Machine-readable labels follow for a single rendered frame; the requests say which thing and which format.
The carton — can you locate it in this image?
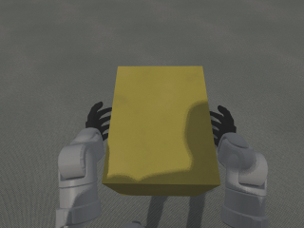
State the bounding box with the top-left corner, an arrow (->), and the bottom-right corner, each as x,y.
102,66 -> 221,197

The left robot shin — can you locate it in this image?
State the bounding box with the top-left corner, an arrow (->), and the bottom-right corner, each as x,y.
132,220 -> 142,225

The robot right hand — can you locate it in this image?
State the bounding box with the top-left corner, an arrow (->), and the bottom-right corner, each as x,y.
209,105 -> 237,147

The robot left hand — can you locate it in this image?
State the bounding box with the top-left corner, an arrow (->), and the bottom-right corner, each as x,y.
85,102 -> 112,141

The right robot forearm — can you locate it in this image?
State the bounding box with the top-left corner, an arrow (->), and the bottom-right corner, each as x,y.
217,132 -> 269,228

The left robot forearm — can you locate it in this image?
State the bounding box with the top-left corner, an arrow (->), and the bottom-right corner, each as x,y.
55,127 -> 105,228

